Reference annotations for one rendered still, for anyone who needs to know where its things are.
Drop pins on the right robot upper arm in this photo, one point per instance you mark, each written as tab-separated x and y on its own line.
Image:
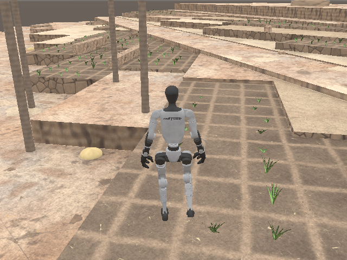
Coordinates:
192	123

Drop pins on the robot head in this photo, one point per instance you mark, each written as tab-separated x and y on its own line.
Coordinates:
171	93

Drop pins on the left robot upper arm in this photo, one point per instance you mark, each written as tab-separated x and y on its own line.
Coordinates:
153	124

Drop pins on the humanoid robot torso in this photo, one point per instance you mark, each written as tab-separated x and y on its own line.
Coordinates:
173	127

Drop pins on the robot left forearm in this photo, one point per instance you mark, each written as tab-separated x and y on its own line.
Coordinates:
147	146

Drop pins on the left robot hand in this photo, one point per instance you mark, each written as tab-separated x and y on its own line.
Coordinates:
144	161

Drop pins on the right robot hand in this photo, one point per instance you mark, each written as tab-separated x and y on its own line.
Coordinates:
202	156

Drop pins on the robot right forearm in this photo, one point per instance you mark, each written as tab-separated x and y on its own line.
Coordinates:
199	144

